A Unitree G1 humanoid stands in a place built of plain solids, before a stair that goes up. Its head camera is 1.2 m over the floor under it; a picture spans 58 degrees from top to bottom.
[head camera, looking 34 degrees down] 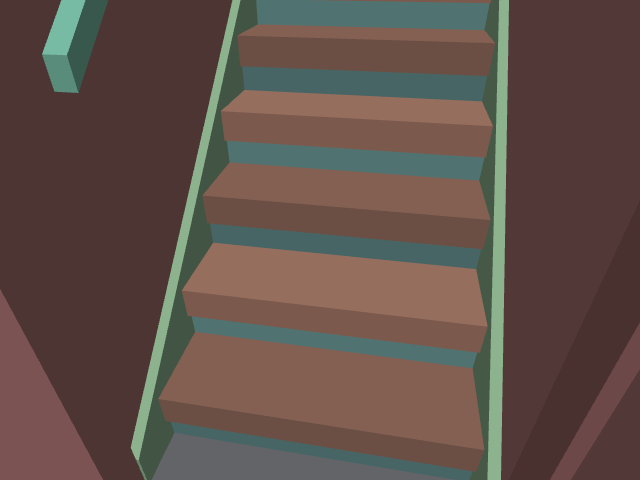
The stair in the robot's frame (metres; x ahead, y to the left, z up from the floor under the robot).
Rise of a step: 0.19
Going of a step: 0.23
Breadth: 0.85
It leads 10 degrees to the right of straight ahead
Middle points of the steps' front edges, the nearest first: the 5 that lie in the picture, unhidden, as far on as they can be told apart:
0.66 0.02 0.19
0.88 -0.02 0.38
1.11 -0.06 0.57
1.33 -0.10 0.76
1.55 -0.13 0.95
